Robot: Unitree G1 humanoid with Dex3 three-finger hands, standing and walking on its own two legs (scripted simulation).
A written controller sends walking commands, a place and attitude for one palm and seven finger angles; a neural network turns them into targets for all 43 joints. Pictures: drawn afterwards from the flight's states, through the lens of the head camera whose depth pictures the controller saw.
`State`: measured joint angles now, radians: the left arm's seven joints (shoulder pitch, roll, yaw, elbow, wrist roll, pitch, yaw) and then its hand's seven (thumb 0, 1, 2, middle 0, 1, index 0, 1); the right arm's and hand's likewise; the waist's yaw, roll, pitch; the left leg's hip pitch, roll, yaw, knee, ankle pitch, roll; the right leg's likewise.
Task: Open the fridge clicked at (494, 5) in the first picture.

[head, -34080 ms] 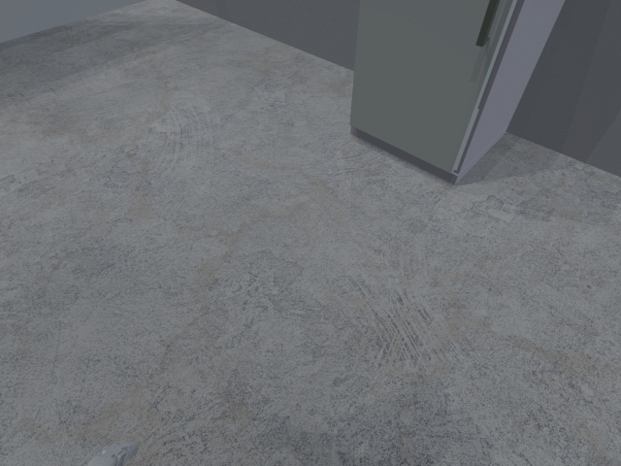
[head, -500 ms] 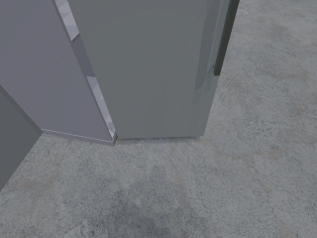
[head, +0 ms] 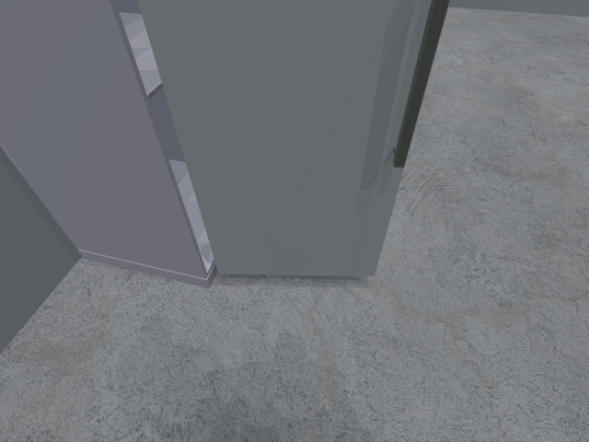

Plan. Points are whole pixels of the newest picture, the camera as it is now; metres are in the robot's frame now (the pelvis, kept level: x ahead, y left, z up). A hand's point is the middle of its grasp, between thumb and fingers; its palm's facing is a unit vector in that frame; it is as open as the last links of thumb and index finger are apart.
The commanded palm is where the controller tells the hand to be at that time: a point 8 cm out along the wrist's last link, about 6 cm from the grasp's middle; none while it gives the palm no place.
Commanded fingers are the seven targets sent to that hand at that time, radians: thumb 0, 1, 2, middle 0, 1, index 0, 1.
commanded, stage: let the arm hang, fingers relaxed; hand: right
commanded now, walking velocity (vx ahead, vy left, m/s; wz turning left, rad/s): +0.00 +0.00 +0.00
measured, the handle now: (418, 71) +0.80 -0.21 +0.14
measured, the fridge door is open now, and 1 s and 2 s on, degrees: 76 76 76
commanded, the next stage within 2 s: look to check the result in 0.12 s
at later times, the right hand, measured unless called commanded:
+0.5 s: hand out of the picture +0.01 -0.18 -0.18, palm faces -0.01 +0.98 -0.20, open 7.4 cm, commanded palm none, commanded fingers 0.00 -0.90 -0.90 0.20 0.30 0.20 0.30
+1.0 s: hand out of the picture +0.07 -0.21 -0.17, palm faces -0.03 +0.96 -0.27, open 7.4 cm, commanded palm none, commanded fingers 0.00 -0.90 -0.90 0.20 0.30 0.20 0.30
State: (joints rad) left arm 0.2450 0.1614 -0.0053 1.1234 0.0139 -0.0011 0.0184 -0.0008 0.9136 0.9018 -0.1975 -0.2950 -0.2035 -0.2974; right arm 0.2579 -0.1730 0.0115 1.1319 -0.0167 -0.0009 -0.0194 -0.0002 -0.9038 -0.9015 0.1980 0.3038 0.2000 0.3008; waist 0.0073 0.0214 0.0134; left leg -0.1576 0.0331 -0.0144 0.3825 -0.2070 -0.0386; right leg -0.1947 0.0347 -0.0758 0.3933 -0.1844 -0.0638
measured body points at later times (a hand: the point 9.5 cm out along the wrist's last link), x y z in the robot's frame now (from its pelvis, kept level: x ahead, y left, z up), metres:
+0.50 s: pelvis +0.01 +0.00 +0.00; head +0.02 -0.01 +0.45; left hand +0.01 +0.23 -0.16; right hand +0.01 -0.23 -0.16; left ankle +0.00 +0.15 -0.74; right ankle +0.02 -0.07 -0.74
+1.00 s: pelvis +0.01 +0.01 +0.00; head +0.03 +0.00 +0.45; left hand +0.07 +0.29 -0.14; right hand +0.07 -0.26 -0.15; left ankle +0.00 +0.15 -0.74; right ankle +0.02 -0.07 -0.74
